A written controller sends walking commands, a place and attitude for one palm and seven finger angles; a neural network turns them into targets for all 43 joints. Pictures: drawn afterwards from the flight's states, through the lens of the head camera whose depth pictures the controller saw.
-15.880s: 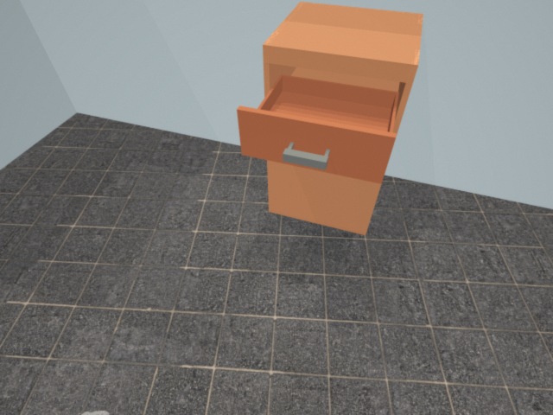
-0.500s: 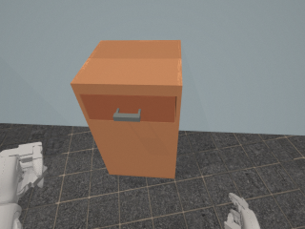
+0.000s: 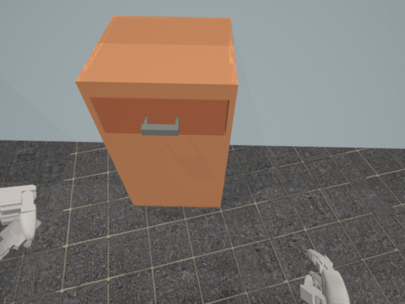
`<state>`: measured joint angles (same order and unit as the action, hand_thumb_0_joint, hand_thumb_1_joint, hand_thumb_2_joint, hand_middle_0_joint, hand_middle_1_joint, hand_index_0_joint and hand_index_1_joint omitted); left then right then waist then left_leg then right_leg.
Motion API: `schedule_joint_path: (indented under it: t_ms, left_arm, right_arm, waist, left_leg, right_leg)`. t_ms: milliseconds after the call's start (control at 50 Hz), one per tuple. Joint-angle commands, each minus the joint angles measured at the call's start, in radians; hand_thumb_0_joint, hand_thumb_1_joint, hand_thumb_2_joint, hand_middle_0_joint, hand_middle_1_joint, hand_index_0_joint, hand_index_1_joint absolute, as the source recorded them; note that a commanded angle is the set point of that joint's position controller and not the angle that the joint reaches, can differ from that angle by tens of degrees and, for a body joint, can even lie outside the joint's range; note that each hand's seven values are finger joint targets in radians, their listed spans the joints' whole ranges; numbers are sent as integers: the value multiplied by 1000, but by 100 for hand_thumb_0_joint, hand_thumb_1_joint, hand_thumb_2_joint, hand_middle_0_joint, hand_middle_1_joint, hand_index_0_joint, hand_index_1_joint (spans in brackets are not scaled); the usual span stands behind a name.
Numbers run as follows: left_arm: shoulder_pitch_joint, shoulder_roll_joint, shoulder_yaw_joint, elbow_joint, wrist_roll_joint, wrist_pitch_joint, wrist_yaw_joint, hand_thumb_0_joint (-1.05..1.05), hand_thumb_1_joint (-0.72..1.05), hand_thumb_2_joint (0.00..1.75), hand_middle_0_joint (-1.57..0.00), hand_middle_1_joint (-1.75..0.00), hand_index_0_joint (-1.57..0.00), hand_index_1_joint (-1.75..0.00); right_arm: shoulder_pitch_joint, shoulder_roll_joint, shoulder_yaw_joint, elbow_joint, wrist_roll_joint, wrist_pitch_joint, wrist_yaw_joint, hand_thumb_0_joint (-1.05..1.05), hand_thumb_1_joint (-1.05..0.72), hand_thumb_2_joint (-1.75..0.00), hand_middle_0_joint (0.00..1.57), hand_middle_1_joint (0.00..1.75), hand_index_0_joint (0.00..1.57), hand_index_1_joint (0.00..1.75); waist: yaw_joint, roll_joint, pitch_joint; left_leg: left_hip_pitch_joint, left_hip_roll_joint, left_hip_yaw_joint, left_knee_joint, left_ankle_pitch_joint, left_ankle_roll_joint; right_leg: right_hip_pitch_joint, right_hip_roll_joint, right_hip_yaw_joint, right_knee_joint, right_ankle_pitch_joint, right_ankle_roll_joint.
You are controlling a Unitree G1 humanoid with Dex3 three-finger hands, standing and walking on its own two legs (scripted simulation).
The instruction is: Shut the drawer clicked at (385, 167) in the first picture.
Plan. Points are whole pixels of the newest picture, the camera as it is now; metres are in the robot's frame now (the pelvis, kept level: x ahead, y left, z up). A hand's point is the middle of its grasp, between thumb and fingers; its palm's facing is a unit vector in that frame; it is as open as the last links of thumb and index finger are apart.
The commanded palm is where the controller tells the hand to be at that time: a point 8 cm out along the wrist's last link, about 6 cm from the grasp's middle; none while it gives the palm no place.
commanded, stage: step back with the hand held close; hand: left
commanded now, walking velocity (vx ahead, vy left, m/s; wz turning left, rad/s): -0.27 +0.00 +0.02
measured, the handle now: (161, 125) +0.64 +0.18 -0.11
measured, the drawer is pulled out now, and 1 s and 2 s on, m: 0.00 0.00 0.00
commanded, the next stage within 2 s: stop stepping back and stand still in 0.98 s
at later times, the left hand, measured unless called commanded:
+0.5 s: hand (10, 273) +0.13 +0.24 +0.16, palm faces +0.39 -0.75 -0.53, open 3.2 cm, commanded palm +0.06 +0.28 +0.18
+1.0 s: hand out of the picture +0.07 +0.22 +0.17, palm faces +0.34 -0.81 -0.47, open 3.2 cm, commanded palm +0.01 +0.26 +0.18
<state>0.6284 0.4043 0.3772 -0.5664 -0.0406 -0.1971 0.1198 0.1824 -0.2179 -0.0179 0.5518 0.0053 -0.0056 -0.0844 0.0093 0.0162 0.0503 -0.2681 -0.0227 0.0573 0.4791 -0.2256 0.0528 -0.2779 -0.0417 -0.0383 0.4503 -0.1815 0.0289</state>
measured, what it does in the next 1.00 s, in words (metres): walks backwards: right foot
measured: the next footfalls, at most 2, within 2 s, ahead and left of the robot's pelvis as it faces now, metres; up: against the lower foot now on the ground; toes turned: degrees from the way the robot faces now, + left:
right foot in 0.98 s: -0.21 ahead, -0.15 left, +0.00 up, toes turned +2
left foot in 1.68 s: -0.10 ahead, +0.14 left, +0.00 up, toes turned +1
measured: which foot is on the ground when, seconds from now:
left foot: down 0.00-1.00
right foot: down 0.00-0.72, up 0.74-0.96, down 0.98-1.00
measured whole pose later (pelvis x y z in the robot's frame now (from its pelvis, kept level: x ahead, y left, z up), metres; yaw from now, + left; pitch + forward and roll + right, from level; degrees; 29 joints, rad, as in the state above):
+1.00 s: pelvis -0.13 -0.02 -0.01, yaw -1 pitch +6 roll -2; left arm 0.60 0.42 0.43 -0.64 -0.04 -0.33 0.12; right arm 0.13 -0.15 0.00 0.63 -0.05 -0.13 -0.04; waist 0.05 -0.03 0.00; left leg -0.55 0.05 0.05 0.43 0.02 0.03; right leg -0.11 0.04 0.04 0.38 -0.38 0.00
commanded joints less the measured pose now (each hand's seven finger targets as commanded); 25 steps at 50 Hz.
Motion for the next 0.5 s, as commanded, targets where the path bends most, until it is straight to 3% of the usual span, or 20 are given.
schedule_joint_path:
  t_ms: [0,60,100,180,240,300,380,440,480]
  left_arm:
    - [18,125,120,-190,-1,-64,22,0,90,90,-140,-160,-140,-160]
    - [0,117,119,-177,8,-71,27,0,90,90,-140,-160,-140,-160]
    - [-21,131,125,-205,13,-77,29,0,90,90,-140,-160,-140,-160]
    - [-23,128,118,-222,14,-95,37,0,90,90,-140,-160,-140,-160]
    - [-31,127,114,-230,17,-106,43,0,90,90,-140,-160,-140,-160]
    - [-29,136,128,-237,21,-119,48,0,90,90,-140,-160,-140,-160]
    - [-10,138,151,-226,36,-134,44,0,90,90,-140,-160,-140,-160]
    - [-7,147,167,-233,35,-141,37,0,90,90,-140,-160,-140,-160]
    - [-28,147,160,-237,33,-144,34,0,90,90,-140,-160,-140,-160]
  right_arm:
    - [-99,-137,-46,-169,-7,-71,-4,0,-90,-90,20,30,20,30]
    - [-89,-134,-45,-170,-1,-78,-2,0,-90,-90,20,30,20,30]
    - [-89,-139,-47,-173,0,-85,-3,0,-90,-90,20,30,20,30]
    - [-75,-134,-44,-166,-7,-97,-1,0,-90,-90,20,30,20,30]
    - [-73,-136,-42,-162,-10,-103,-4,0,-90,-90,20,30,20,30]
    - [-77,-142,-44,-161,-13,-113,-9,0,-90,-90,20,30,20,30]
    - [-84,-143,-51,-164,-4,-125,-7,0,-90,-90,20,30,20,30]
    - [-75,-139,-58,-157,-6,-130,-4,0,-90,-90,20,30,20,30]
    - [-64,-137,-65,-146,-9,-128,1,0,-90,-90,20,30,20,30]
  waist:
    - [5,83,-163]
    - [-7,37,-124]
    - [-14,21,-115]
    - [-21,-11,-106]
    - [-25,18,-93]
    - [-22,76,-109]
    - [-13,145,-129]
    - [-13,62,-149]
    - [-21,-15,-146]
  left_leg:
    - [-221,147,-159,-175,76,25]
    - [-343,141,-159,-176,-156,37]
    - [-364,126,-162,-157,-246,37]
    - [-308,95,-147,-98,-285,25]
    - [-284,99,-157,-101,-301,22]
    - [-351,134,-200,-176,-336,35]
    - [-534,183,-238,-219,-392,74]
    - [-521,159,-215,-155,-326,67]
    - [-459,103,-163,-49,-326,44]
  right_leg:
    - [281,30,39,122,196,-12]
    - [304,18,67,122,156,-16]
    - [283,9,91,87,112,-20]
    - [162,-16,127,-11,-58,-33]
    - [107,-10,116,-39,-150,-33]
    - [188,30,83,32,-108,-20]
    - [359,81,88,217,104,-8]
    - [350,64,126,211,185,-15]
    - [246,8,209,104,119,-37]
